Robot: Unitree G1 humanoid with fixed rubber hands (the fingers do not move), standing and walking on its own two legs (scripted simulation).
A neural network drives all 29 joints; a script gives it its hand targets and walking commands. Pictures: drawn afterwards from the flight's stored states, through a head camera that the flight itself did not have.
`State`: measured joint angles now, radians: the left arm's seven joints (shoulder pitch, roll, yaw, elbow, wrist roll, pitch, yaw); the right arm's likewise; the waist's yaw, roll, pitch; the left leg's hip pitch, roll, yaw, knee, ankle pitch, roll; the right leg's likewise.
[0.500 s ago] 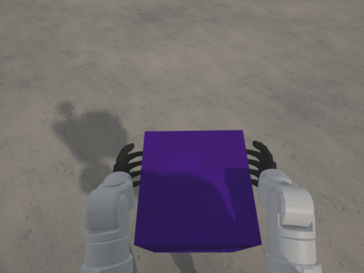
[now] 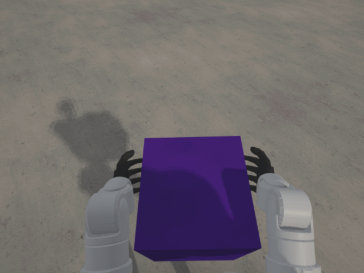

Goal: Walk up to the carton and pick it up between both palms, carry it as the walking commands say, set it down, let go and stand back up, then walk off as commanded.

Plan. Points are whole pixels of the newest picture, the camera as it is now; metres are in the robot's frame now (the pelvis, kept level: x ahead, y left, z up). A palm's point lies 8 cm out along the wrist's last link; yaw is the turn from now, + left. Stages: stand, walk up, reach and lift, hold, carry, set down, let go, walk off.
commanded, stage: carry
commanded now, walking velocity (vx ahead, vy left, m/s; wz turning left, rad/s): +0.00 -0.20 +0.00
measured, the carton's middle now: (193, 204) +0.27 +0.01 -0.01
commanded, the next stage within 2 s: none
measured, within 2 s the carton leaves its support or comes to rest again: neither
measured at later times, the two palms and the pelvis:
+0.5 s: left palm (193, 215) +0.21 +0.01 +0.07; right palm (347, 211) +0.22 -0.28 +0.08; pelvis -0.06 -0.14 -0.01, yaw +1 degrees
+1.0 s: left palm (281, 243) +0.16 -0.14 +0.07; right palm out of the picture +0.17 -0.43 +0.08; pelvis -0.11 -0.28 -0.01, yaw +2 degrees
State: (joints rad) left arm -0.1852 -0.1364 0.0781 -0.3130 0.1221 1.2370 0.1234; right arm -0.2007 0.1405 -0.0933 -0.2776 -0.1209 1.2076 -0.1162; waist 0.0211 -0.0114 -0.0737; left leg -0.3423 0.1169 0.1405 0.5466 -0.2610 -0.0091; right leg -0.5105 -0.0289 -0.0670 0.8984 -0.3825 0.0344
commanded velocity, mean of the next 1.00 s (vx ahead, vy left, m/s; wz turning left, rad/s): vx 0.00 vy -0.20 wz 0.00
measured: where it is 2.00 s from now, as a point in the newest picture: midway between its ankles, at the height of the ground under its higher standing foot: outside the picture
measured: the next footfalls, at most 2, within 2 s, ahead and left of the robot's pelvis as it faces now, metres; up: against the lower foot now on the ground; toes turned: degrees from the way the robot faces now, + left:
right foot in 0.14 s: +0.04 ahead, -0.20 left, +0.00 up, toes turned -6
left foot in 0.42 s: -0.02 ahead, -0.03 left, +0.00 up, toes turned +10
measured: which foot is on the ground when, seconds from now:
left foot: down 0.00-0.14, up 0.16-0.40, down 0.42-0.72, up 0.74-0.96, down 0.98-1.00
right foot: up 0.00-0.12, down 0.14-0.42, up 0.44-0.68, down 0.70-1.00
